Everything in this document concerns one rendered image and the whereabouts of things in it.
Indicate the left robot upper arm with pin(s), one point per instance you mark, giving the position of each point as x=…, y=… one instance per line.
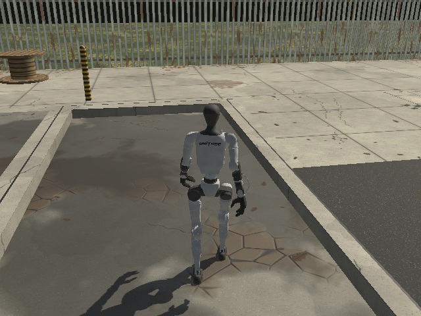
x=188, y=147

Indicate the right robot forearm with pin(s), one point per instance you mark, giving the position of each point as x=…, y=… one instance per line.
x=238, y=182

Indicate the right robot upper arm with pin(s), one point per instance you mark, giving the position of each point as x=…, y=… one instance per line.
x=233, y=151

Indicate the robot right hand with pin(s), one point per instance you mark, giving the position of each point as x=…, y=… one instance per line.
x=243, y=204

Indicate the left robot forearm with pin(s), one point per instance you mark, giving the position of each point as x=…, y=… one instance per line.
x=183, y=170

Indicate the robot torso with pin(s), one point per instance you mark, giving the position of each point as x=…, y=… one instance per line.
x=210, y=152

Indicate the robot left foot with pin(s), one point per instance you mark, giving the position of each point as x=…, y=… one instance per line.
x=197, y=277

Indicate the robot left hand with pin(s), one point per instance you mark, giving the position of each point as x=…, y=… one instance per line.
x=183, y=181

